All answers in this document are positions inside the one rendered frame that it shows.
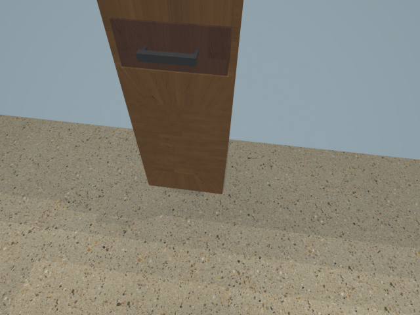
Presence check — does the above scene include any handle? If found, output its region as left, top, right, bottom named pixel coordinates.
left=136, top=45, right=199, bottom=66

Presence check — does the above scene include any drawer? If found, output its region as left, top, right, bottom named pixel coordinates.
left=110, top=18, right=232, bottom=76

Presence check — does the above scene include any cabinet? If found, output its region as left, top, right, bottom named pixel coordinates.
left=97, top=0, right=243, bottom=194

